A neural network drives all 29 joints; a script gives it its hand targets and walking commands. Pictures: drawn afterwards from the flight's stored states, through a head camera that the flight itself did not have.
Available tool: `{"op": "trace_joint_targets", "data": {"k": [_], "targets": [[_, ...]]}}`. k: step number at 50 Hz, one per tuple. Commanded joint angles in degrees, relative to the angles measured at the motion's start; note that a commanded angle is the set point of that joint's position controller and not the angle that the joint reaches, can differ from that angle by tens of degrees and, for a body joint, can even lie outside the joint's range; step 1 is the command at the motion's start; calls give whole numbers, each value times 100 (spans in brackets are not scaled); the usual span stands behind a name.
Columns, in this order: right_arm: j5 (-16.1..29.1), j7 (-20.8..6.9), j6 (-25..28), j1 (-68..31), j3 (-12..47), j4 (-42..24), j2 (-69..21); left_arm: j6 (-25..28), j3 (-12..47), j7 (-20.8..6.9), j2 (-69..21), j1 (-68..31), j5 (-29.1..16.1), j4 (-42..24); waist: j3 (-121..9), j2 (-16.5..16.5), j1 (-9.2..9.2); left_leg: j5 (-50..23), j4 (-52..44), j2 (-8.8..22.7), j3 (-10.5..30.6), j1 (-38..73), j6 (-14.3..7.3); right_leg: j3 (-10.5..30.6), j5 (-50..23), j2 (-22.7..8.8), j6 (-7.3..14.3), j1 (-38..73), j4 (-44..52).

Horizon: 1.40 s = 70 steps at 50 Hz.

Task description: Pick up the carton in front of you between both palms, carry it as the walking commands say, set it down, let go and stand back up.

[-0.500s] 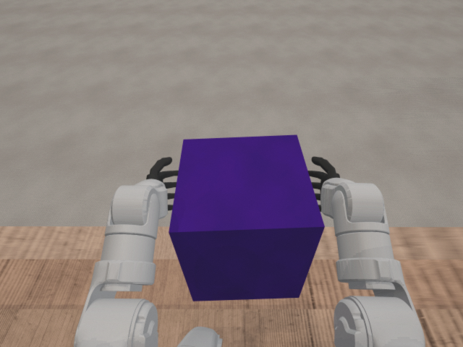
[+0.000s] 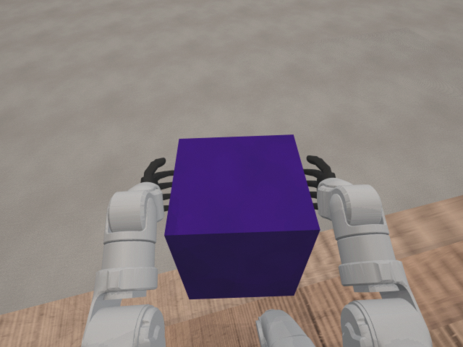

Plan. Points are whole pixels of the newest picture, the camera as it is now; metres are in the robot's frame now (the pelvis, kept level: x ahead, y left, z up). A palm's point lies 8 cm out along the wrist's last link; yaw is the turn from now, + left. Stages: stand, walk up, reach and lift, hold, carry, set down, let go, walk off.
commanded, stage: carry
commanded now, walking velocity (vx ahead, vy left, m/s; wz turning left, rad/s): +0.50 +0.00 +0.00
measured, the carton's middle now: (239, 220) +0.34 -0.04 +0.01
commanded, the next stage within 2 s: none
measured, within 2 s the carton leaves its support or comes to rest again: neither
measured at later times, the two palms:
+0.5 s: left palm (171, 145) +0.71 +0.11 -0.10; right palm (266, 133) +0.72 -0.19 -0.11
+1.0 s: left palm (184, 109) +1.14 +0.08 -0.28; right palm (249, 103) +1.13 -0.21 -0.27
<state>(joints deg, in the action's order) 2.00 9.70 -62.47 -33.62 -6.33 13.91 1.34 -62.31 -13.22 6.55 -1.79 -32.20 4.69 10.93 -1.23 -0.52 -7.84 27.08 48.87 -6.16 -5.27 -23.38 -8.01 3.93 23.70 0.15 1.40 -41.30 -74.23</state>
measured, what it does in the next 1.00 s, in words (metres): goes down: right foot 0.16 m lower, then left foot 0.16 m lower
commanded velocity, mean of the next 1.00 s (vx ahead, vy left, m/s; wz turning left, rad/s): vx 0.50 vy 0.00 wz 0.00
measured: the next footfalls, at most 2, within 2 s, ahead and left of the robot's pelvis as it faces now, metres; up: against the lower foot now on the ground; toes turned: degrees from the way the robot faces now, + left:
right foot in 0.26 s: +0.37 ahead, -0.11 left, -0.16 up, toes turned -3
left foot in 0.68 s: +0.67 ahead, +0.01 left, -0.32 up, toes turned +0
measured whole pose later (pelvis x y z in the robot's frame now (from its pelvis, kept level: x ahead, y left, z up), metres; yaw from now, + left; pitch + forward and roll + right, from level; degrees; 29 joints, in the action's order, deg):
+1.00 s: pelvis +0.79 -0.04 -0.36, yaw +1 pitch +2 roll +1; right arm 2.0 10.0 -60.7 -34.0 -4.5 13.1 0.3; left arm -62.6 -13.5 6.2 -1.2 -28.3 3.6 4.1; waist 0.2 2.1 -8.0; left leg 46.6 57.4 -8.0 -2.4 -12.9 -7.5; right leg -0.1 -20.0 -2.9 2.8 -41.4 -37.0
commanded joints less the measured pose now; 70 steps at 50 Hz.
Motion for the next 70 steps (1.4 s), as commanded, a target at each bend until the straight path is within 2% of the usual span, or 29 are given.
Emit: {"op": "trace_joint_targets", "data": {"k": [1,5,9,10,11,12,13,14,17,19,22,25,30,32,34,35,36,38,39,40,48,52,54,55,56,58,59,62,70], "targets": [[2823,-1722,299,-4940,3660,-1216,-6964,224,3257,-1121,-5575,-3821,-1806,-700,-2296,-627,435,-4173,-1051,1975,2702,1080,-686,-496,-1732,-76,195,347,-83],[2645,-1681,326,-4374,3498,-1219,-6866,204,3642,-1061,-5759,-3887,-2050,-953,-1910,196,-81,-1922,362,892,2086,2094,-440,-389,-4036,-47,69,-939,2598],[2367,-1603,283,-3717,3333,-1086,-6472,40,3851,-1006,-5542,-3760,-2103,-1036,-1623,-710,61,-1898,612,718,1145,872,-71,-1083,-4841,195,101,1721,4426],[2281,-1584,258,-3556,3276,-960,-6376,-1,3879,-1015,-5466,-3705,-2113,-1004,-1610,-914,200,-1771,1054,651,946,995,-26,-1071,-5108,83,160,2018,4808],[2205,-1580,262,-3546,3230,-884,-6301,-34,3852,-1035,-5434,-3579,-2096,-964,-2428,-1137,1071,-3322,2337,1110,696,590,189,-1321,-5601,87,423,3628,3675],[2106,-1590,212,-3351,3196,-803,-6273,-43,3777,-1062,-5309,-3452,-2089,-818,-2608,-258,1728,-4515,3624,992,266,168,472,-1351,-4751,265,510,4517,4121],[1945,-1569,208,-3626,3093,-874,-6295,-54,3681,-1156,-5277,-3430,-2100,-739,-1991,713,2062,-1126,5939,383,263,-1047,739,-393,-4083,-393,983,4885,4481],[1705,-1522,120,-3748,2840,-699,-6110,-88,3661,-1226,-5291,-3617,-2230,-388,-2057,1310,1497,1583,6433,-71,767,-2715,756,591,-6117,-1165,954,6038,3131],[1259,-1372,41,-3491,2410,-491,-5745,32,3948,-1377,-5895,-4263,-2880,-388,-2246,593,1041,-48,4383,638,1227,-3256,634,2558,-2236,-1846,1510,4835,3847],[1207,-1371,122,-3724,2447,-676,-5890,159,4026,-1456,-6397,-4649,-3180,-475,-2016,248,961,-424,2813,784,1144,-2424,756,2642,-1982,-1771,1639,3308,4130],[1413,-1389,273,-3965,2726,-975,-6302,289,4076,-1482,-6767,-4678,-3232,-580,-2300,526,1035,-1669,2905,797,795,-2031,607,2111,-3380,-1717,1591,3175,3693],[1547,-1408,387,-3825,3032,-1167,-6514,402,4114,-1430,-6818,-4339,-3156,-713,-2220,218,1345,-3595,991,660,605,-2828,454,1120,-2301,-588,939,3963,2477],[1608,-1328,418,-3696,3420,-1584,-6384,488,4122,-1397,-6460,-3667,-2930,-911,-1775,566,1478,-5120,-1751,304,-183,-393,496,80,-1733,-192,810,2829,2025],[1633,-1301,372,-3611,3445,-1738,-6098,446,4177,-1367,-6190,-3490,-2912,-906,-2491,925,699,-5492,-1145,221,-433,1305,269,-588,-2995,-314,394,2598,622],[1599,-1332,297,-3258,3389,-1687,-5790,403,4121,-1321,-5927,-3626,-2843,-932,-2300,-349,-637,-4817,-2194,559,-153,2826,-267,-943,-3559,-183,68,1454,-2745],[1548,-1351,213,-2996,3250,-1468,-5480,322,4011,-1254,-5801,-3420,-2570,-892,-1991,-1387,-265,-6458,-1053,1348,804,4042,-532,-947,2105,575,-111,-784,-4234],[1757,-1360,157,-3264,3309,-1271,-5547,188,3685,-1173,-5354,-3163,-2292,-591,-2269,-899,311,-6538,-810,1900,2393,4572,-534,-275,1597,272,40,-1598,-3425],[2221,-1440,71,-3627,3511,-1296,-5868,108,3309,-1048,-4950,-2937,-1897,-415,-1777,692,313,-4330,-1177,1651,2507,3133,-370,-205,560,-177,166,-1524,-1428],[2321,-1481,160,-3992,3538,-1412,-5863,84,3151,-1034,-4987,-2872,-1830,-482,-2602,-751,443,-4194,-896,2571,3952,3294,-1231,225,606,-313,195,-1691,-1522],[2462,-1523,159,-4263,3634,-1318,-6201,102,3201,-1029,-4935,-3274,-1766,-700,-2168,58,507,-4355,-1208,2495,3814,2477,-1304,227,-25,-444,26,-1362,-405],[2681,-1623,403,-4234,3670,-1426,-6811,277,3747,-1081,-5709,-3635,-2061,-1091,-1749,-111,-155,-2509,-194,619,1481,1430,-184,-945,-5037,55,116,629,4035],[2522,-1589,373,-3706,3549,-1330,-6523,158,3865,-941,-5346,-3609,-2029,-1331,-1787,-496,109,-2606,1157,433,1060,1779,48,-1127,-5588,143,287,1898,5262],[2378,-1568,323,-3494,3486,-1232,-6323,83,3838,-935,-5168,-3374,-1951,-1296,-2061,-473,777,-4155,2805,507,793,1782,187,-1262,-5471,12,369,3212,6147],[2228,-1555,315,-3488,3403,-1144,-6196,52,3833,-987,-5014,-3352,-1968,-1323,-1868,245,948,-1060,4471,193,547,90,422,-554,-5517,-591,664,4551,5717],[2121,-1510,194,-3665,3327,-1065,-6168,1,3757,-1008,-4868,-3445,-1981,-1040,-2608,988,986,1965,5607,59,742,-2431,748,833,-8600,-2189,1291,7335,3135],[1963,-1400,43,-3218,3124,-926,-5914,3,3715,-1029,-5042,-2927,-2256,-676,-3916,1021,1507,1292,5811,395,982,-3625,592,2571,-4593,-2464,2147,7716,3738],[1913,-1376,74,-3461,3114,-1102,-6016,35,3873,-1077,-5427,-3240,-2428,-878,-3783,80,1505,342,4852,666,1172,-3504,486,2431,-3087,-2037,1855,7042,4185],[1688,-1310,248,-3802,3077,-1665,-6270,210,4433,-1179,-6314,-4320,-3081,-1688,-2938,25,1045,-86,3451,890,834,-2519,587,1972,-3040,-1785,1712,4634,4647],[1358,-1249,578,-3173,3575,-2128,-6088,483,4796,-1340,-6340,-3482,-3065,-1591,-2669,766,1295,-2122,-487,719,147,-1723,581,200,-5062,-884,1018,4687,4513]]}}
